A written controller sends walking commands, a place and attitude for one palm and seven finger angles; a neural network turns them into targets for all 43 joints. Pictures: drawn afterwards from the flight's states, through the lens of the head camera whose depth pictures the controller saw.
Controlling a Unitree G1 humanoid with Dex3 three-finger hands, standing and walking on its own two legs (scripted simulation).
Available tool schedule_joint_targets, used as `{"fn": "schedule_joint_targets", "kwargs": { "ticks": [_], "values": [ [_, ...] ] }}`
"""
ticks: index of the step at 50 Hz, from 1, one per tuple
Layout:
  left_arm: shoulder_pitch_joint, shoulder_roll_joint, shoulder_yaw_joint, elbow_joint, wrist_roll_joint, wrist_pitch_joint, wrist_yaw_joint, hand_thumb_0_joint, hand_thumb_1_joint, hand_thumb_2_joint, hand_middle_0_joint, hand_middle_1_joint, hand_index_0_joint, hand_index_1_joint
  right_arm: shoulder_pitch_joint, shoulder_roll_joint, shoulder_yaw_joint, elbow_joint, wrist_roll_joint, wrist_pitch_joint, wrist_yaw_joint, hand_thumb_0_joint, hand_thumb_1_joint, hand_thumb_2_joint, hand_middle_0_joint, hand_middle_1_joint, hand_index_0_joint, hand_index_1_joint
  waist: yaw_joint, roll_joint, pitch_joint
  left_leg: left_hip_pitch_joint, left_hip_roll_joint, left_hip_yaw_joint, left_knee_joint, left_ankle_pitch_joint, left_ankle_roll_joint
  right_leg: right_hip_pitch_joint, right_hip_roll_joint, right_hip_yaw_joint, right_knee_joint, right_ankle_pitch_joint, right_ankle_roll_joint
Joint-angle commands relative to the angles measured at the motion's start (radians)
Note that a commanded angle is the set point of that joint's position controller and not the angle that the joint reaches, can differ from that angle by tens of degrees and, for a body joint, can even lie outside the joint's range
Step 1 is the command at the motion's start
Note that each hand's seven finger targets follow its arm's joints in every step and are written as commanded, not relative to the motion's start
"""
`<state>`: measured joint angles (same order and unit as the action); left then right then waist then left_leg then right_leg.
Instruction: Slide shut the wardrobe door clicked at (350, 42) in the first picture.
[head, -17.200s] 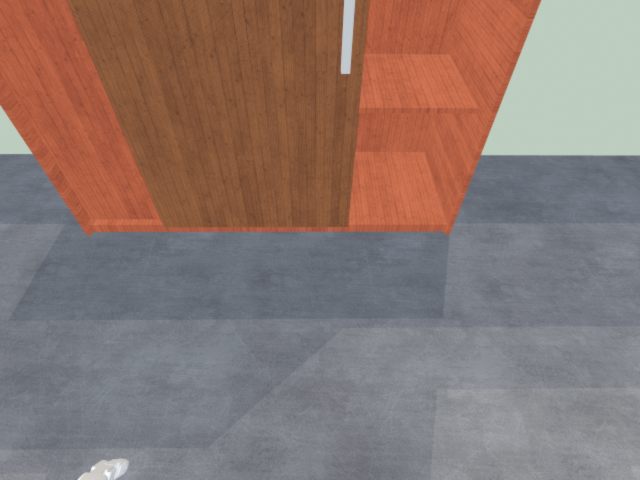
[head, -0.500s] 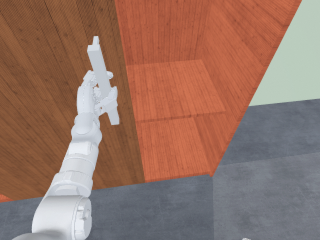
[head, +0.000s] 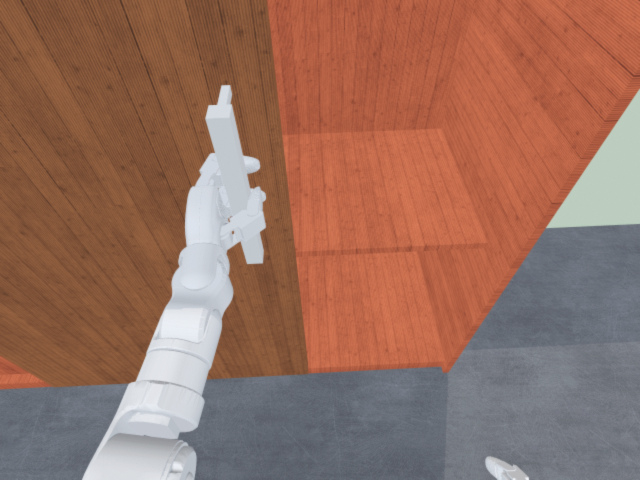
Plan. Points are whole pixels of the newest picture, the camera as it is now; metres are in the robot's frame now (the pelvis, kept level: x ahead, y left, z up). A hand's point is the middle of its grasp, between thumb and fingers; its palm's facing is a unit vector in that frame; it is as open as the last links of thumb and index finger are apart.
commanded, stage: tug the door sideways, standing still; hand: left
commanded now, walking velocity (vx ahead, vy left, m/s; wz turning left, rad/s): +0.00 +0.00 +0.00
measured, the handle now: (242, 186) +0.47 +0.12 +0.11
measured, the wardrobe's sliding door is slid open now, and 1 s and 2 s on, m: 0.43 0.41 0.32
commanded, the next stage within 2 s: step sideways, sliding the door along in 0.72 s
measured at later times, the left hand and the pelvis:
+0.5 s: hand (261, 214) +0.41 +0.08 +0.12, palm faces +0.13 -0.99 -0.04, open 6.1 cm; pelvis -0.03 +0.01 -0.01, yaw +3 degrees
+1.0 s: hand (267, 214) +0.41 +0.08 +0.12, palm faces -0.01 -0.99 -0.13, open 6.4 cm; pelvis -0.04 +0.01 -0.01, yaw +0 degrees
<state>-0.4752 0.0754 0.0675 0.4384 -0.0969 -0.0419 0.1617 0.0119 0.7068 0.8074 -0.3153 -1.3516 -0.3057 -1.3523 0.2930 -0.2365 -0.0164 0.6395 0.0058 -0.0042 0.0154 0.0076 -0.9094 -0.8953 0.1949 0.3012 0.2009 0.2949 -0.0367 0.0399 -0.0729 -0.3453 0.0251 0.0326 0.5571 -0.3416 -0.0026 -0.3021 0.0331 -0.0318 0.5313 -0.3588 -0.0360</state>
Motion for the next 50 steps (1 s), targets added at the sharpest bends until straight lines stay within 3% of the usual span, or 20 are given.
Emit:
{"fn": "schedule_joint_targets", "kwargs": {
  "ticks": [1,4,5,7,9,10,17,22,27,29,32,34,39,40,41,42,43,44,46,50],
  "values": [
    [-0.52,-0.016,-0.101,-0.235,0.022,-0.064,-0.007,0.0,0.9,0.9,-0.45,-1.4,-0.45,-1.4,0.05,-0.097,-0.046,-0.077,-0.011,-0.028,-0.002,0.0,-0.9,-0.9,0.2,0.3,0.2,0.3,-0.06,-0.05,-0.413,0.278,-0.026,-0.008,0.075,0.749,0.033,0.09,-0.016,-0.002,0.035,0.866,0.036],
    [-0.567,-0.076,-0.156,-0.195,0.021,-0.088,-0.007,0.0,0.9,0.9,-0.45,-1.4,-0.45,-1.4,0.029,-0.089,-0.039,-0.071,-0.009,-0.036,0.001,0.0,-0.9,-0.9,0.2,0.3,0.2,0.3,-0.068,-0.048,-0.371,0.288,-0.022,-0.029,0.054,0.63,0.029,0.016,-0.005,-0.014,0.017,0.666,0.027],
    [-0.583,-0.091,-0.175,-0.18,0.025,-0.102,-0.007,0.0,0.9,0.9,-0.45,-1.4,-0.45,-1.4,0.031,-0.089,-0.04,-0.066,-0.009,-0.038,0.001,0.0,-0.9,-0.9,0.2,0.3,0.2,0.3,-0.076,-0.078,-0.352,0.287,-0.018,-0.037,0.054,0.626,0.032,0.005,-0.002,-0.016,0.012,0.638,0.023],
    [-0.593,-0.118,-0.198,-0.14,0.027,-0.121,-0.007,0.0,0.9,0.9,-0.45,-1.4,-0.45,-1.4,0.031,-0.087,-0.037,-0.062,-0.011,-0.042,0.004,0.0,-0.9,-0.9,0.2,0.3,0.2,0.3,-0.078,-0.056,-0.333,0.286,-0.02,-0.037,0.06,0.631,0.034,-0.016,-0.002,-0.014,0.016,0.639,0.022],
    [-0.616,-0.137,-0.214,-0.142,0.027,-0.131,-0.011,0.0,0.9,0.9,-0.45,-1.4,-0.45,-1.4,0.043,-0.086,-0.037,-0.059,-0.014,-0.047,0.01,0.0,-0.9,-0.9,0.2,0.3,0.2,0.3,-0.076,-0.02,-0.381,0.315,-0.022,-0.037,0.086,0.737,0.036,-0.014,-0.006,-0.01,0.036,0.721,0.024],
    [-0.628,-0.134,-0.219,-0.134,0.029,-0.133,-0.013,0.0,0.9,0.9,-0.45,-1.4,-0.45,-1.4,0.049,-0.09,-0.04,-0.057,-0.014,-0.047,0.012,0.0,-0.9,-0.9,0.2,0.3,0.2,0.3,-0.076,-0.047,-0.404,0.317,-0.02,-0.045,0.093,0.753,0.035,-0.009,-0.005,-0.013,0.043,0.726,0.025],
    [-0.72,-0.222,-0.291,-0.019,0.034,-0.167,-0.002,0.0,0.9,0.9,-0.45,-1.4,-0.45,-1.4,0.051,-0.086,-0.037,-0.043,-0.008,-0.063,0.025,0.0,-0.9,-0.9,0.2,0.3,0.2,0.3,-0.098,-0.037,-0.359,0.3,-0.015,-0.074,0.084,0.595,0.027,-0.113,0.008,-0.027,0.042,0.528,0.016],
    [-0.789,-0.215,-0.284,0.015,0.035,-0.198,0.011,0.0,0.9,0.9,-0.45,-1.4,-0.45,-1.4,0.067,-0.092,-0.042,-0.027,-0.009,-0.077,0.032,0.0,-0.9,-0.9,0.2,0.3,0.2,0.3,-0.104,-0.03,-0.393,0.289,-0.019,-0.078,0.088,0.532,0.022,-0.132,0.012,-0.027,0.05,0.482,0.013],
    [-0.833,-0.214,-0.278,0.06,0.033,-0.221,0.017,0.0,0.9,0.9,-0.45,-1.4,-0.45,-1.4,0.078,-0.096,-0.041,-0.012,-0.01,-0.092,0.034,0.0,-0.9,-0.9,0.2,0.3,0.2,0.3,-0.109,-0.024,-0.383,0.271,-0.019,-0.08,0.086,0.483,0.02,-0.155,0.016,-0.027,0.051,0.438,0.012],
    [-0.845,-0.218,-0.278,0.089,0.032,-0.229,0.02,0.0,0.9,0.9,-0.45,-1.4,-0.45,-1.4,0.087,-0.098,-0.042,-0.004,-0.009,-0.101,0.034,0.0,-0.9,-0.9,0.2,0.3,0.2,0.3,-0.116,-0.053,-0.365,0.255,-0.017,-0.083,0.078,0.444,0.019,-0.164,0.018,-0.031,0.047,0.41,0.013],
    [-0.858,-0.221,-0.275,0.123,0.032,-0.241,0.027,0.0,0.9,0.9,-0.45,-1.4,-0.45,-1.4,0.089,-0.099,-0.04,0.005,-0.009,-0.111,0.034,0.0,-0.9,-0.9,0.2,0.3,0.2,0.3,-0.114,-0.026,-0.35,0.246,-0.018,-0.083,0.076,0.41,0.016,-0.182,0.017,-0.03,0.046,0.373,0.011],
    [-0.866,-0.224,-0.27,0.141,0.028,-0.244,0.032,0.0,0.9,0.9,-0.45,-1.4,-0.45,-1.4,0.095,-0.101,-0.039,0.006,-0.011,-0.12,0.035,0.0,-0.9,-0.9,0.2,0.3,0.2,0.3,-0.117,-0.056,-0.343,0.223,-0.023,-0.078,0.071,0.37,0.019,-0.178,0.019,-0.029,0.04,0.358,0.013],
    [-0.894,-0.229,-0.274,0.161,0.033,-0.257,0.042,0.0,0.9,0.9,-0.45,-1.4,-0.45,-1.4,0.105,-0.103,-0.041,0.015,-0.013,-0.131,0.039,0.0,-0.9,-0.9,0.2,0.3,0.2,0.3,-0.123,-0.042,-0.344,0.223,-0.021,-0.08,0.073,0.363,0.017,-0.195,0.019,-0.029,0.046,0.343,0.012],
    [-0.886,-0.224,-0.266,0.182,0.036,-0.257,0.043,0.0,0.9,0.9,-0.45,-1.4,-0.45,-1.4,0.106,-0.106,-0.041,0.015,-0.014,-0.131,0.039,0.0,-0.9,-0.9,0.2,0.3,0.2,0.3,-0.117,-0.052,-0.34,0.214,-0.021,-0.084,0.071,0.363,0.017,-0.193,0.019,-0.031,0.048,0.337,0.01],
    [-0.956,-0.211,-0.259,0.189,0.035,-0.259,0.051,0.0,0.9,0.9,-0.45,-1.4,-0.45,-1.4,0.108,-0.108,-0.039,0.025,-0.014,-0.13,0.035,0.0,-0.9,-0.9,0.2,0.3,0.2,0.3,-0.139,-0.049,-0.322,0.209,-0.021,-0.079,0.075,0.342,0.019,-0.213,0.018,-0.026,0.041,0.33,0.016],
    [-1.004,0.363,0.061,0.12,0.093,-0.25,0.022,0.0,0.9,0.9,-0.45,-1.4,-0.45,-1.4,0.079,-0.161,-0.055,-0.001,0.013,-0.093,-0.015,0.0,-0.9,-0.9,0.2,0.3,0.2,0.3,-0.021,-0.06,-0.402,0.181,0.027,-0.064,0.044,0.275,0.066,-0.019,-0.072,0.05,0.0,0.303,0.038],
    [-1.029,0.264,-0.021,0.107,0.076,-0.242,-0.013,0.0,0.9,0.9,-0.45,-1.4,-0.45,-1.4,0.033,-0.13,-0.043,-0.013,0.024,-0.077,-0.04,0.0,-0.9,-0.9,0.2,0.3,0.2,0.3,-0.053,-0.073,-0.384,0.181,0.019,-0.046,0.012,0.244,0.073,0.048,-0.077,0.041,-0.012,0.329,0.034],
    [-1.003,0.164,-0.09,0.109,0.065,-0.234,-0.047,0.0,0.9,0.9,-0.45,-1.4,-0.45,-1.4,-0.004,-0.108,-0.028,-0.034,0.027,-0.071,-0.056,0.0,-0.9,-0.9,0.2,0.3,0.2,0.3,-0.057,-0.033,-0.357,0.192,0.032,-0.05,0.006,0.248,0.077,0.047,-0.074,0.025,0.001,0.315,0.033],
    [-0.917,0.143,-0.096,0.187,0.048,-0.21,-0.074,0.0,0.9,0.9,-0.45,-1.4,-0.45,-1.4,-0.021,-0.113,-0.023,-0.035,0.032,-0.059,-0.08,0.0,-0.9,-0.9,0.2,0.3,0.2,0.3,-0.054,0.015,-0.283,0.218,0.075,-0.096,-0.005,0.214,0.1,-0.032,-0.052,0.004,0.054,0.199,0.025],
    [-0.892,0.136,-0.096,0.217,0.024,-0.182,-0.094,0.0,0.9,0.9,-0.45,-1.4,-0.45,-1.4,-0.035,-0.125,-0.022,-0.044,0.029,-0.039,-0.108,0.0,-0.9,-0.9,0.2,0.3,0.2,0.3,-0.043,0.072,-0.218,0.318,0.216,-0.344,-0.071,0.158,0.182,-0.183,-0.006,-0.004,0.22,-0.001,0.011]
  ]
}}
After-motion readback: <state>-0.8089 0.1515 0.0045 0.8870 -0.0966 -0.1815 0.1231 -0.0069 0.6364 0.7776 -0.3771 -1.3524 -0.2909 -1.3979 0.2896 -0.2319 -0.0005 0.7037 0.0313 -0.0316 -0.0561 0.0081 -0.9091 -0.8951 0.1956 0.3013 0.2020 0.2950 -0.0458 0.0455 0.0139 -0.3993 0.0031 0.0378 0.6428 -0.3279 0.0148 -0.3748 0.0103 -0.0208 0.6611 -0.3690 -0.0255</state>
